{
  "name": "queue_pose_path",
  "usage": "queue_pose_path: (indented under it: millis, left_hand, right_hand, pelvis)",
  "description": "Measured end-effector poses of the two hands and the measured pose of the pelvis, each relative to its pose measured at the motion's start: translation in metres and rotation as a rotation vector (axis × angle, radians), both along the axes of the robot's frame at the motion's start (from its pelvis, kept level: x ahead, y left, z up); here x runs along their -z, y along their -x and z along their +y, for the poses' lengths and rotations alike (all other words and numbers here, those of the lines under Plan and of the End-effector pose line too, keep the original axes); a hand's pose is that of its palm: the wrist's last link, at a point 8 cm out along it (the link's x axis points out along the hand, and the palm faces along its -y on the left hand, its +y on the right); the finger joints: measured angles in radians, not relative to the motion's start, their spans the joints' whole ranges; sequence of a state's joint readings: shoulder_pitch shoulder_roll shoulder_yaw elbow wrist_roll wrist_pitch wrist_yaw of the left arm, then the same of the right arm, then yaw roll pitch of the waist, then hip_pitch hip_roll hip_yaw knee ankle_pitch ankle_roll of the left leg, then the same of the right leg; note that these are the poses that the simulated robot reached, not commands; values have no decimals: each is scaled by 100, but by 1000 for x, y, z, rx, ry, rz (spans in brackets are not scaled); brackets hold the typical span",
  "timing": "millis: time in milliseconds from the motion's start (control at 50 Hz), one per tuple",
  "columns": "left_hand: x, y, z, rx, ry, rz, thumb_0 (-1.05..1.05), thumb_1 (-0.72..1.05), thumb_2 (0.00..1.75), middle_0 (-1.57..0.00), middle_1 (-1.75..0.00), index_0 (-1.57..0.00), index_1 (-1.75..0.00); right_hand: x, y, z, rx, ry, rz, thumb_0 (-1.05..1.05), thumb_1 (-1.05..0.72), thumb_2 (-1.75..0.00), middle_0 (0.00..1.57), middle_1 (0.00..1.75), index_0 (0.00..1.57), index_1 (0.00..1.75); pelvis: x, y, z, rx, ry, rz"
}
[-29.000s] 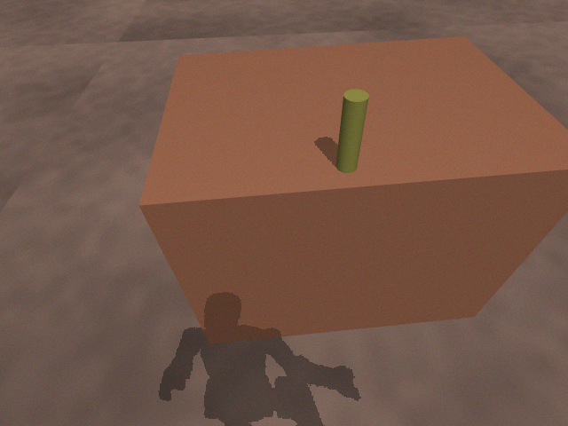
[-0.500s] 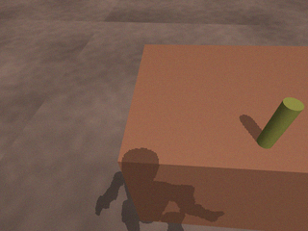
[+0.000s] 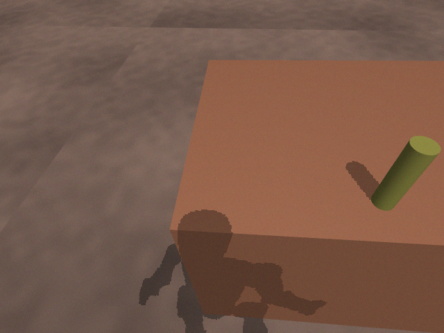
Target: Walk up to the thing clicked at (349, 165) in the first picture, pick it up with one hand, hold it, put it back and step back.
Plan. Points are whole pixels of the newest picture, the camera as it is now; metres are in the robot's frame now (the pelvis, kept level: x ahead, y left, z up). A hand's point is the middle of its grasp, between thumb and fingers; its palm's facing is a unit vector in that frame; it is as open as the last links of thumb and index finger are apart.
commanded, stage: step back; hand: right
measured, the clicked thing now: (401, 177) +0.39 -0.31 +0.06
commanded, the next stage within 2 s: none
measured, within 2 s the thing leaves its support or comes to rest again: neither
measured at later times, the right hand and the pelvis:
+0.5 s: hand out of the picture -0.05 -0.20 -0.15, palm faces -0.05 +0.90 -0.43, open 7.4 cm; pelvis -0.09 +0.07 -0.01, yaw -1 degrees
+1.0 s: hand out of the picture -0.09 -0.21 -0.17, palm faces +0.00 +0.92 -0.39, open 7.4 cm; pelvis -0.19 +0.07 -0.02, yaw -3 degrees
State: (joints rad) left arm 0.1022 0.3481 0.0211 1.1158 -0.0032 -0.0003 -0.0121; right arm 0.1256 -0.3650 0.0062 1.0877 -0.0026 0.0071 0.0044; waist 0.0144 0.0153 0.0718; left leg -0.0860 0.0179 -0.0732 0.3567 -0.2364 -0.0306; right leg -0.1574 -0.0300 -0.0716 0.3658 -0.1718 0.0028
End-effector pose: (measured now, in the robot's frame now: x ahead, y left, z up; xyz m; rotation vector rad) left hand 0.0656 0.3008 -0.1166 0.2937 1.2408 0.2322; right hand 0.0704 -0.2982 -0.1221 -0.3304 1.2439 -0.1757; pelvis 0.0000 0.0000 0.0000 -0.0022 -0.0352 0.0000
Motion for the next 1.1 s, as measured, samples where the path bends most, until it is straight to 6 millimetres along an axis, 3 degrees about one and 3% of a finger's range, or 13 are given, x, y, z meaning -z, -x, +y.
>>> queue_pose_path:
  millis: [100,180,300,360,460,600,740,840,980,1100]
  left_hand:
    - [2,1,12,-5,-24,-22,1,90,89,-20,-30,-21,-30]
    - [6,1,28,30,-43,-40,1,90,89,-20,-30,-21,-30]
    - [27,-10,62,72,-38,-111,1,90,89,-20,-30,-21,-30]
    - [31,-6,71,66,-32,-115,1,90,89,-20,-30,-20,-30]
    - [26,19,73,63,-11,-69,1,90,90,-20,-30,-20,-30]
    - [24,64,74,98,-26,8,1,90,90,-20,-30,-20,-30]
    - [15,94,59,120,-62,-11,1,90,90,-20,-30,-20,-30]
    - [-5,113,52,122,-63,-48,1,90,89,-20,-30,-21,-30]
    - [-15,123,60,137,-81,-126,1,90,89,-20,-30,-21,-30]
    - [8,149,81,119,-48,-170,1,90,89,-20,-30,-21,-30]
  right_hand:
    - [3,4,-6,6,22,-1,0,-90,-90,21,30,21,30]
    - [2,18,-5,9,49,8,0,-90,-90,20,30,21,30]
    - [5,63,14,17,115,47,0,-90,-90,20,30,20,30]
    - [1,92,32,20,113,94,0,-90,-90,20,30,20,30]
    - [-10,120,53,36,99,129,0,-90,-90,21,30,21,30]
    - [-1,116,59,57,77,6,0,-90,-90,21,30,21,30]
    - [22,116,47,70,19,-90,0,-90,-90,21,30,21,30]
    - [14,125,46,69,-4,-107,0,-90,-90,21,30,21,30]
    - [10,159,42,28,46,-82,0,-90,-90,21,30,21,30]
    - [10,199,59,-5,90,-56,0,-90,-90,20,30,20,30]
  pelvis:
    - [6,21,5,-8,1,-2]
    - [12,39,20,-10,-11,4]
    - [31,64,51,-31,-2,17]
    - [28,76,60,-15,-4,4]
    - [14,87,67,-10,18,34]
    - [16,107,70,53,7,20]
    - [27,135,58,76,27,-17]
    - [15,153,54,96,-39,-3]
    - [14,185,64,63,-28,31]
    - [28,222,79,30,-31,-6]
